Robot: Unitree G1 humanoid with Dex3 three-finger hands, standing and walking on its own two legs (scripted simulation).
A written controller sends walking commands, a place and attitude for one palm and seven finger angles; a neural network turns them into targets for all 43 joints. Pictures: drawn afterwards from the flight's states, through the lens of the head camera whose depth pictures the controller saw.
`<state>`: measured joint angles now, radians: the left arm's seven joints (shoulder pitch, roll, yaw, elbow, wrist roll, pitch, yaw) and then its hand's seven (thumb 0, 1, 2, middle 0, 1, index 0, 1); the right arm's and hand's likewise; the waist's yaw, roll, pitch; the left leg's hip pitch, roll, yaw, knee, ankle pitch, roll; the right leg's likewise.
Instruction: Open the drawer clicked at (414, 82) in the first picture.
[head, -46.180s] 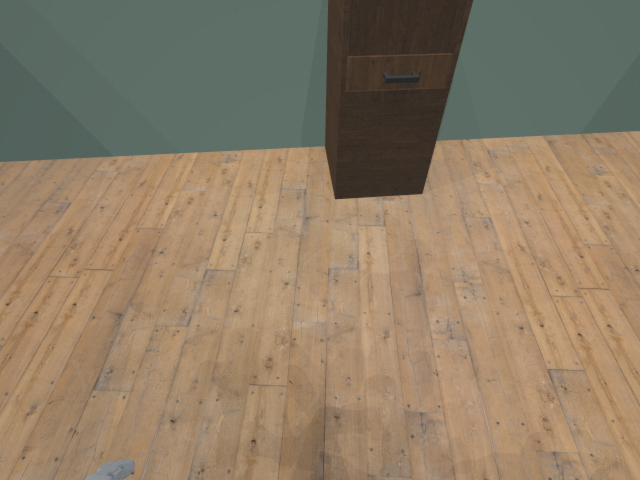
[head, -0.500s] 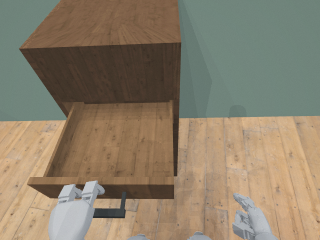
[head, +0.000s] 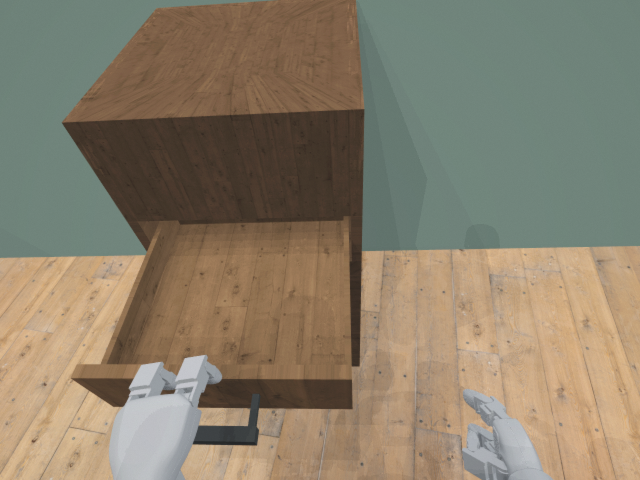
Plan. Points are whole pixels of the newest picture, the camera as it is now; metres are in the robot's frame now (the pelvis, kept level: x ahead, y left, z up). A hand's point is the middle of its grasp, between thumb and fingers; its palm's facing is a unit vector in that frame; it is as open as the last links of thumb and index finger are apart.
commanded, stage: lift the hand off the handle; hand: left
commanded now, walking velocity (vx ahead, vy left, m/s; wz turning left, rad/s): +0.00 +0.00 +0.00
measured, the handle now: (215, 418) +0.22 +0.19 -0.10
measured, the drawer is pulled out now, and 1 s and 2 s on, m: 0.29 0.29 0.29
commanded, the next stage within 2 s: draw the hand back to the body in 0.74 s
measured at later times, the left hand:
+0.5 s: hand (171, 433) +0.17 +0.18 +0.03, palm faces +0.04 -0.17 -0.98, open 13.8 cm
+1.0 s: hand (155, 418) +0.18 +0.19 +0.06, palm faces +0.10 -0.14 -0.99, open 13.8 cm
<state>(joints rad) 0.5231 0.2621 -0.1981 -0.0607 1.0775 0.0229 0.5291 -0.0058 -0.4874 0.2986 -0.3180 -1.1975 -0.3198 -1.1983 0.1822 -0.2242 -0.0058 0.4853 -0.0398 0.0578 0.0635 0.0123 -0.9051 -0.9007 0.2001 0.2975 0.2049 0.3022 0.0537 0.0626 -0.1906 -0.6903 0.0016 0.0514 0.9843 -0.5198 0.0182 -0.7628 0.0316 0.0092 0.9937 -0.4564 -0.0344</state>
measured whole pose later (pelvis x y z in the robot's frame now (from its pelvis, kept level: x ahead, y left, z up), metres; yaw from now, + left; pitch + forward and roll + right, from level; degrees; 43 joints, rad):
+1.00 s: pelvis +0.00 +0.00 +0.02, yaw -2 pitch +8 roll +1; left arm 0.59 0.33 -0.15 -0.25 1.06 0.01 0.45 0.00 -0.49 0.30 -0.32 -1.20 -0.32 -1.20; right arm 0.18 -0.22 -0.01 0.49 -0.02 0.05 0.08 0.01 -0.91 -0.90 0.20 0.30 0.20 0.30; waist 0.08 0.07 -0.15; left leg -0.51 0.01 0.08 0.84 -0.47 0.02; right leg -0.59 0.05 0.04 0.86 -0.40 -0.03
